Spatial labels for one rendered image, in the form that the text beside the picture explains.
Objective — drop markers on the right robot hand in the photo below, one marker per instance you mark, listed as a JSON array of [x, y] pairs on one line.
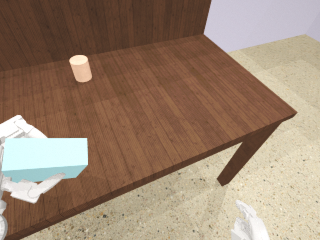
[[253, 230]]

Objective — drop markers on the sponge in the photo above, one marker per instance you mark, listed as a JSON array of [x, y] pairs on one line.
[[36, 159]]

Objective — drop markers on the left robot hand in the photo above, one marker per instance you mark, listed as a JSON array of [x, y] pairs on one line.
[[17, 128]]

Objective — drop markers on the table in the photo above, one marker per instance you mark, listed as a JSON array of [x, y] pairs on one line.
[[162, 96]]

